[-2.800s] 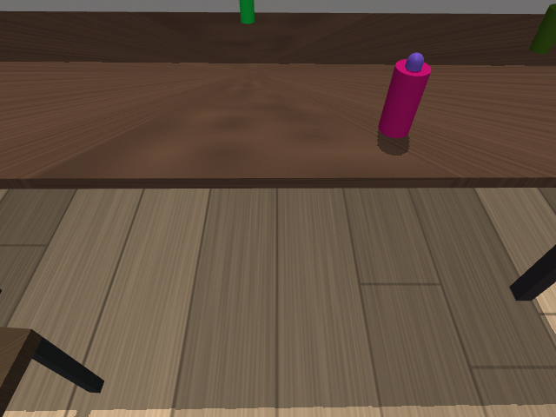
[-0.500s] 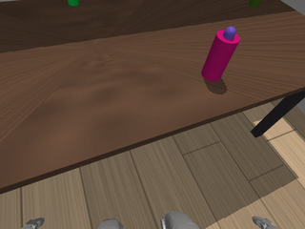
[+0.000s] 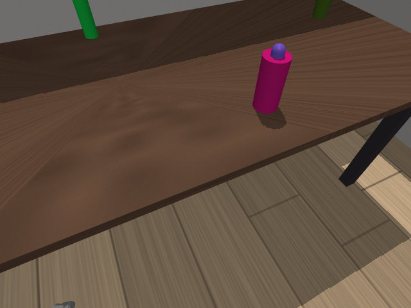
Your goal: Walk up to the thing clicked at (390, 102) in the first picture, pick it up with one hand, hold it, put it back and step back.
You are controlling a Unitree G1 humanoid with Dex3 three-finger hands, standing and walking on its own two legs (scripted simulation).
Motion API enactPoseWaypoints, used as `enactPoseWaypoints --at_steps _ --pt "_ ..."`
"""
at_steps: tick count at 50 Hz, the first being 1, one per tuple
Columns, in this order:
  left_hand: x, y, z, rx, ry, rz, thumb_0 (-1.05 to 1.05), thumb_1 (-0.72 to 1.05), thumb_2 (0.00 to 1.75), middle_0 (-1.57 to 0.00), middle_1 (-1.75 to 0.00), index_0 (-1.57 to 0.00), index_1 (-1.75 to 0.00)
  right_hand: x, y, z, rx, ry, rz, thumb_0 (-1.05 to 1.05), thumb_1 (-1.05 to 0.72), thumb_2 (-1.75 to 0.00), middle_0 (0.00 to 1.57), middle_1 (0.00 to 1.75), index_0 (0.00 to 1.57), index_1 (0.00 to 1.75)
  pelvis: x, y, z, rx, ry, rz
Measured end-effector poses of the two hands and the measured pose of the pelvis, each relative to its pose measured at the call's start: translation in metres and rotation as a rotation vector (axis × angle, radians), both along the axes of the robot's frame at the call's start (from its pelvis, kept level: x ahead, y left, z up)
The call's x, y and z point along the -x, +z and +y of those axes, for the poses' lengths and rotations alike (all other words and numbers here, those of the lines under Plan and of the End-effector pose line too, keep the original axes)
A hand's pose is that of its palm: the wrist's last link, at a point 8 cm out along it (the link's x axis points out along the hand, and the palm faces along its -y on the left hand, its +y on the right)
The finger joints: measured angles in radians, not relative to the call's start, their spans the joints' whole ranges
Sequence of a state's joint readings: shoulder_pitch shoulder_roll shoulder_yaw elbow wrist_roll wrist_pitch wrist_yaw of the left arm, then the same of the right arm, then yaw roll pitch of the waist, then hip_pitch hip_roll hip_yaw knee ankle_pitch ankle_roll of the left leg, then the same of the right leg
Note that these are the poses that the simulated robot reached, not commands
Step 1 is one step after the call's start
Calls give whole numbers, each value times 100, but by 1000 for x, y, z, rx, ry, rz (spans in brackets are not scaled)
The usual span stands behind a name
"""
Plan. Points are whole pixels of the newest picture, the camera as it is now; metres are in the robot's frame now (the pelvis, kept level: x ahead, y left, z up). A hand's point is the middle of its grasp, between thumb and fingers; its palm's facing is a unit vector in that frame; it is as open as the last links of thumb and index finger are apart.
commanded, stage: walk up
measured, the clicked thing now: (271, 77) +0.65 -0.17 +0.08
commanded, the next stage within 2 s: stand in 0.92 s
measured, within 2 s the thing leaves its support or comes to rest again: neither
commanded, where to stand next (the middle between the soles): +0.07 +0.00 m, yaw +2 degrees
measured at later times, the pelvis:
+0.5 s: pelvis +0.00 +0.00 +0.02, yaw +1 degrees
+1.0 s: pelvis +0.02 +0.01 +0.03, yaw +1 degrees
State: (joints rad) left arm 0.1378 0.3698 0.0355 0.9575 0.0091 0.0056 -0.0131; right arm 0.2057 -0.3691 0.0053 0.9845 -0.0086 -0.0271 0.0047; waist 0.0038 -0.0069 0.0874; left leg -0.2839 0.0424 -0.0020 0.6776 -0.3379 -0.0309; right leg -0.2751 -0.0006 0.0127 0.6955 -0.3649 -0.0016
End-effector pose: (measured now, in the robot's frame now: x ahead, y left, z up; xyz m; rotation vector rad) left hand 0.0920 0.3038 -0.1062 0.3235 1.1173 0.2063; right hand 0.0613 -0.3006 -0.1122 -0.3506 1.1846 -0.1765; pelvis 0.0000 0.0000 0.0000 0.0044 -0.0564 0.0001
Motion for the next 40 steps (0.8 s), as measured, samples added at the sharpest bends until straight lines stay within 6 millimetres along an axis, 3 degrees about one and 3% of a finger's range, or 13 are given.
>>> enactPoseWaypoints --at_steps 11,22,40 --pt "2 11 -12 34 17 11 0 90 90 -20 -30 -20 -30 -11 14 -1 -12 -4 -21 1 -90 -89 21 30 21 30 2 16 -3 3 12 -5" --pt "9 14 -6 42 50 44 0 90 90 -20 -30 -20 -30 -20 24 -1 3 5 -14 1 -90 -89 20 30 21 30 1 24 -1 10 18 4" --pt "16 9 -1 48 77 111 0 90 90 -20 -30 -20 -30 -33 23 12 -9 -3 16 1 -90 -89 21 30 21 30 -12 27 6 11 24 20"
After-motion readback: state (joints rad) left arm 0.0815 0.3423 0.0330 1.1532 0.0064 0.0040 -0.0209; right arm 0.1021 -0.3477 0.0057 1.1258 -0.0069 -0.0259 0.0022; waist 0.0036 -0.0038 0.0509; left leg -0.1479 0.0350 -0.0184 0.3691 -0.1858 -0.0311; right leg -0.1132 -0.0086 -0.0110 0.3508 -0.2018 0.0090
